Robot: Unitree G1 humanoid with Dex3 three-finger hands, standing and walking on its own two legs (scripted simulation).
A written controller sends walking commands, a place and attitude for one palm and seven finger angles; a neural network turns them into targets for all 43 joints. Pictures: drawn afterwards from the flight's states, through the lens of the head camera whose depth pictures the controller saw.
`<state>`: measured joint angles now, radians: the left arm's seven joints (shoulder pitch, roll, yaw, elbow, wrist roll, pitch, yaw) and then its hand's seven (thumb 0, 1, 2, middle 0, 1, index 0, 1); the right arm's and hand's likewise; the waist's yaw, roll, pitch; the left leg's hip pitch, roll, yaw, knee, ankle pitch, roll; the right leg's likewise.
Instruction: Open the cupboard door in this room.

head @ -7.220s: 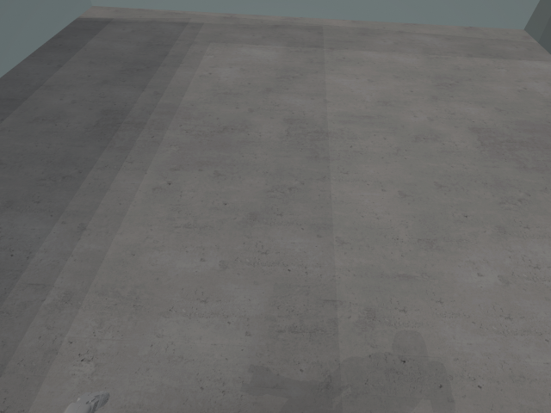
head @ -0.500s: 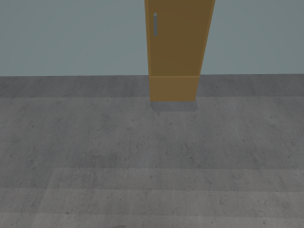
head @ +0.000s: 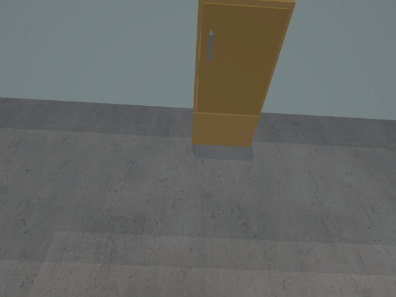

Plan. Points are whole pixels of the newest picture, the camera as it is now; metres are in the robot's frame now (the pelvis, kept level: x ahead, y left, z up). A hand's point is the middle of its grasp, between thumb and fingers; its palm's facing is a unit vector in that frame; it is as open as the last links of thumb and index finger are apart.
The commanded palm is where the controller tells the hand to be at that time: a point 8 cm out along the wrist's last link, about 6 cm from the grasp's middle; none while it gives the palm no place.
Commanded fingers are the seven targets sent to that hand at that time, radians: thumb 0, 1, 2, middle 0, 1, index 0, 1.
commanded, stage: stand and wait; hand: left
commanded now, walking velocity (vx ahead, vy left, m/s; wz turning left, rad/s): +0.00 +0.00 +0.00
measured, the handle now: (209, 45) +1.18 +0.03 -0.03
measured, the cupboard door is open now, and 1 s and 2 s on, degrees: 0 0 0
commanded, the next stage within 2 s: look at it before walking up in 0.14 s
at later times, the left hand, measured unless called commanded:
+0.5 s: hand out of the picture -0.03 +0.15 -0.18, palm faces +0.02 -0.99 -0.17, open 7.4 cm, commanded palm none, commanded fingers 0.00 0.90 0.90 -0.20 -0.30 -0.20 -0.30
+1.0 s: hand out of the picture -0.07 +0.14 -0.18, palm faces +0.02 -0.99 -0.14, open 7.4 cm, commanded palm none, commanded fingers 0.00 0.90 0.90 -0.20 -0.30 -0.20 -0.30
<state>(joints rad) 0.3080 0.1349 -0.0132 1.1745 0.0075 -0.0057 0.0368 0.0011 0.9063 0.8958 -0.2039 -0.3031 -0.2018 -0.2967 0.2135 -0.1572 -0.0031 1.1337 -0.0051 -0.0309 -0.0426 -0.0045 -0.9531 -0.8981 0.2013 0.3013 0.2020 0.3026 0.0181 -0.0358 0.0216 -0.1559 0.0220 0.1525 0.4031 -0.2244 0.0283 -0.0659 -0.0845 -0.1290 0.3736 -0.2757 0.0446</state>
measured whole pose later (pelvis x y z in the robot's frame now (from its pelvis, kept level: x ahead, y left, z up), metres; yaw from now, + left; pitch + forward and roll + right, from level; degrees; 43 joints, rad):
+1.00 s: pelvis -0.02 -0.02 -0.01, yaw -3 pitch -1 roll +0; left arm 0.38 0.11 0.02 1.15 0.02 0.02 0.02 0.00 0.91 0.90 -0.20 -0.30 -0.20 -0.30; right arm 0.31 -0.12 -0.04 1.14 -0.02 0.00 -0.03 0.00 -0.91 -0.90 0.20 0.30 0.20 0.30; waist 0.01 0.00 0.02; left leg -0.23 0.08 0.18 0.52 -0.28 0.01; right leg -0.17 -0.04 -0.08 0.50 -0.32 0.00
